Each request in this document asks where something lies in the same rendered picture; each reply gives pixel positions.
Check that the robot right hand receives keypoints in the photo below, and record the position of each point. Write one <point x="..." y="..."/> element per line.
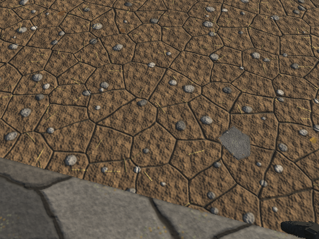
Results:
<point x="307" y="230"/>

